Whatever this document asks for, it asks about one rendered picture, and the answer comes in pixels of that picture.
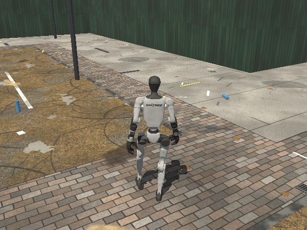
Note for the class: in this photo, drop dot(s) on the robot right hand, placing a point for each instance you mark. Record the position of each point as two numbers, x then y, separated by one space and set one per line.
176 138

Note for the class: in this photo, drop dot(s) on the right robot thigh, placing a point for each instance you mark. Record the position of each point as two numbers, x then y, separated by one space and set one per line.
164 146

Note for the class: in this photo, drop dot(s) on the robot right forearm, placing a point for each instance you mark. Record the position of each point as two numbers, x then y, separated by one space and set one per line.
175 128

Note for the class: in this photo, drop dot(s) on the robot left forearm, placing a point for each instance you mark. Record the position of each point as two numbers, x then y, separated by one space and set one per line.
132 131

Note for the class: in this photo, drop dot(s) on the robot right upper arm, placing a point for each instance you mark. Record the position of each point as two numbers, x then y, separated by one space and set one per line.
171 110

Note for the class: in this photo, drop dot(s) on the robot left hand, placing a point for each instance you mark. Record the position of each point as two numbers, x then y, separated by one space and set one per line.
128 146

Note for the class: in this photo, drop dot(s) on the robot left upper arm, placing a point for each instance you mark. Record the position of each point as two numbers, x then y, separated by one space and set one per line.
137 109

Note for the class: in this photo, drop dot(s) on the humanoid robot torso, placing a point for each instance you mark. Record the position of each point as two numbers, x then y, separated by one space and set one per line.
153 114

